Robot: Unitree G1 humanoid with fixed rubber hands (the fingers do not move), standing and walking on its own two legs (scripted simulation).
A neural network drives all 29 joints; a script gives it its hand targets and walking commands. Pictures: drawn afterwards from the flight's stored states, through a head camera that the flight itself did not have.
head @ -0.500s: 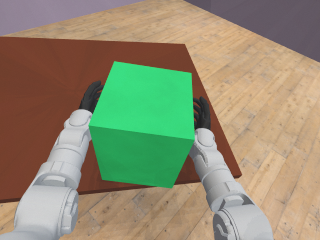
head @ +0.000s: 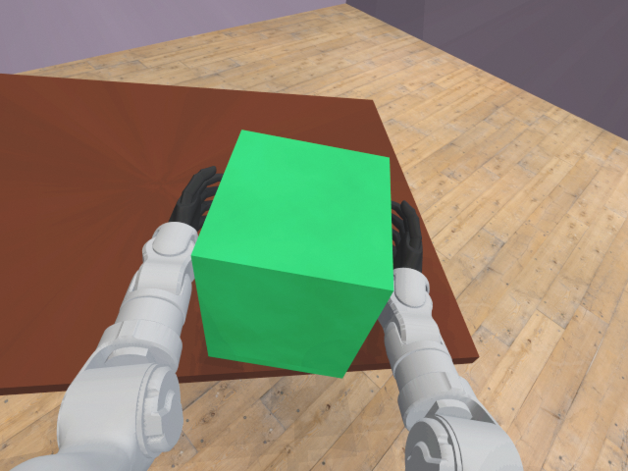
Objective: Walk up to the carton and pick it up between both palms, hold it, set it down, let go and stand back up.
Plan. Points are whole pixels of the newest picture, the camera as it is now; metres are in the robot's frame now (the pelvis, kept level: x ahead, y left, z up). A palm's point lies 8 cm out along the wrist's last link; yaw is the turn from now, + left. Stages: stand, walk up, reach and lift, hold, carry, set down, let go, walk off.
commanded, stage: reach and lift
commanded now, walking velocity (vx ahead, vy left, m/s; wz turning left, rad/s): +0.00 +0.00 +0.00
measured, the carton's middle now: (295, 261) +0.39 -0.01 +0.04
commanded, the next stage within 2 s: none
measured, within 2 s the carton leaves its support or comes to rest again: leaves its support in 1.14 s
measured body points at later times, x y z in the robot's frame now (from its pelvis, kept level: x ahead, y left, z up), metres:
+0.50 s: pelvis +0.02 -0.01 +0.00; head +0.02 +0.04 +0.45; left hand +0.43 +0.13 +0.08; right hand +0.37 -0.16 +0.07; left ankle +0.00 +0.09 -0.74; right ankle +0.00 -0.15 -0.74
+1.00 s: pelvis +0.02 -0.01 +0.01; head +0.03 +0.04 +0.45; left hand +0.43 +0.13 +0.08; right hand +0.37 -0.16 +0.07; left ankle +0.00 +0.09 -0.74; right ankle +0.00 -0.15 -0.74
